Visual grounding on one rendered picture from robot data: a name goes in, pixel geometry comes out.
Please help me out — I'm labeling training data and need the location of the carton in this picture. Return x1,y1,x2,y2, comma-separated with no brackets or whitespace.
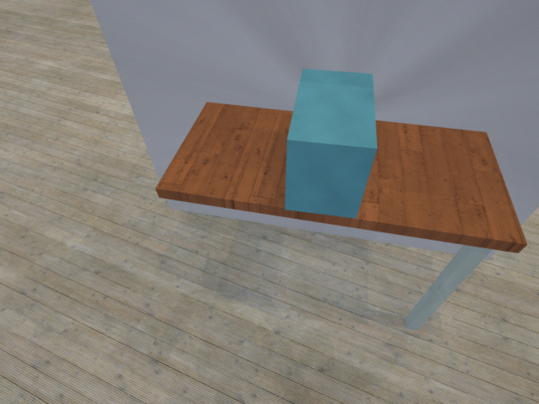
285,69,377,218

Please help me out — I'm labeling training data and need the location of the table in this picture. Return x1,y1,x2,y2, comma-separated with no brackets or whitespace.
156,102,527,331

